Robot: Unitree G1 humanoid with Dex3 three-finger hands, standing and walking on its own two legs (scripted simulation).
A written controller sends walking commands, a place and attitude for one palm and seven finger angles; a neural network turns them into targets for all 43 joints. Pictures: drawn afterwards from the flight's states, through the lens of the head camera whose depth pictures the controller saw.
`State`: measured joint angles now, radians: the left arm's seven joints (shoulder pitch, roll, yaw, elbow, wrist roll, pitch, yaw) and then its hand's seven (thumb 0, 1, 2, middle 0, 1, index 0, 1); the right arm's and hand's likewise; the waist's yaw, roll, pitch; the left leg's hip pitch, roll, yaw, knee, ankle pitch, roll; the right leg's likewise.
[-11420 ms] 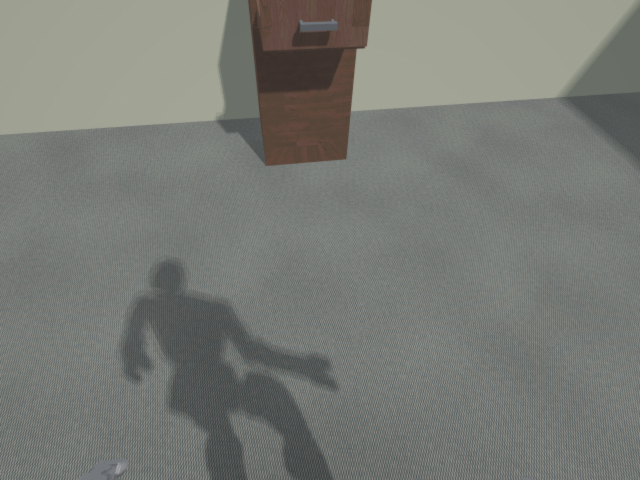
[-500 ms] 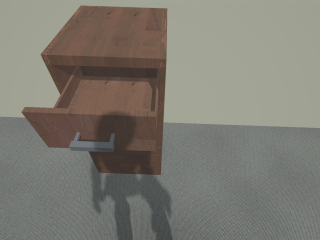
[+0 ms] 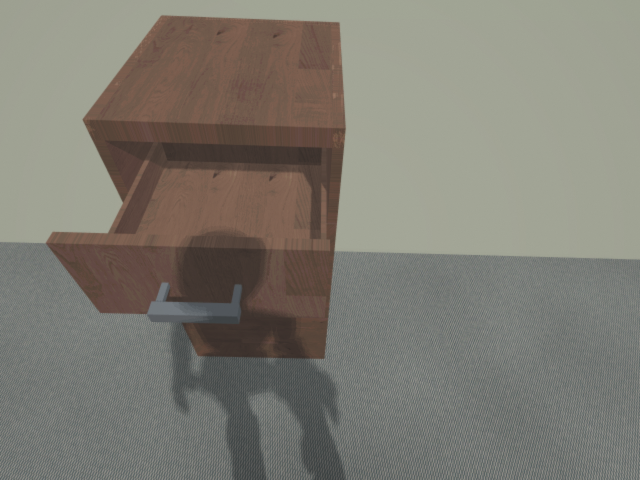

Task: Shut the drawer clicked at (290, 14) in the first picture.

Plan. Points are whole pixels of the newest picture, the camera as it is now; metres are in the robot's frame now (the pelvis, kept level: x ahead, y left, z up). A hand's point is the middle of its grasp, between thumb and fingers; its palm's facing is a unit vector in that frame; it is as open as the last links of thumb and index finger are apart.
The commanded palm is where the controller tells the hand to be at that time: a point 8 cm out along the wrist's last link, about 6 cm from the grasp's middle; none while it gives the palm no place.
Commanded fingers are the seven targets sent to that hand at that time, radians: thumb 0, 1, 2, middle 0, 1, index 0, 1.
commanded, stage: look again from close up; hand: left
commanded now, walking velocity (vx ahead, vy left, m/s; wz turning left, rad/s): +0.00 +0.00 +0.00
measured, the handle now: (198, 301) +0.35 +0.20 -0.01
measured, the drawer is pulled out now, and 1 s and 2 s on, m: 0.22 0.22 0.22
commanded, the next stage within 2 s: raise the hand and make a fist in 0.02 s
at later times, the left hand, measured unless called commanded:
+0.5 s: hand (216, 467) +0.15 +0.13 -0.03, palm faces +0.00 -1.00 +0.01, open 6.2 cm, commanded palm +0.11 +0.21 -0.03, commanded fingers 0.00 0.90 0.90 -0.60 -0.73 -0.60 -0.73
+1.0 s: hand (173, 424) +0.18 +0.17 +0.02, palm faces +0.11 -0.99 -0.05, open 3.7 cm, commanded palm +0.12 +0.22 +0.03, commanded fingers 0.00 0.90 0.90 -1.10 -1.27 -1.10 -1.27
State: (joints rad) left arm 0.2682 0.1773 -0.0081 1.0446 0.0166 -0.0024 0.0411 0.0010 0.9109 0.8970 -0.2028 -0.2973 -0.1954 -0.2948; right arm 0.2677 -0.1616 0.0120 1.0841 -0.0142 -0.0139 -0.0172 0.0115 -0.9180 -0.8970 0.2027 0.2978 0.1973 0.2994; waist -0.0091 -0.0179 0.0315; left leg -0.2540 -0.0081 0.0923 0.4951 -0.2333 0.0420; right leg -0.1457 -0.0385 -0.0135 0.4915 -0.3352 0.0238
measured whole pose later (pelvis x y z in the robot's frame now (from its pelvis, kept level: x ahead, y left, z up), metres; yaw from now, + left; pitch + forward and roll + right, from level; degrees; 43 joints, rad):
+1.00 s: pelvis -0.01 -0.04 -0.05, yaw +2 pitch +9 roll +0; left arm 0.52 0.22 0.25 -0.11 -0.32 -0.28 -0.26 0.02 0.90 0.90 -0.91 -1.07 -0.90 -1.06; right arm 0.31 -0.20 -0.03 0.60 0.05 -0.20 -0.06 0.02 -0.90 -0.90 0.21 0.30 0.20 0.30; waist -0.02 0.02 -0.12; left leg -0.66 0.04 0.03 0.89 -0.38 -0.01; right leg -0.57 0.02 -0.06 0.91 -0.50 -0.04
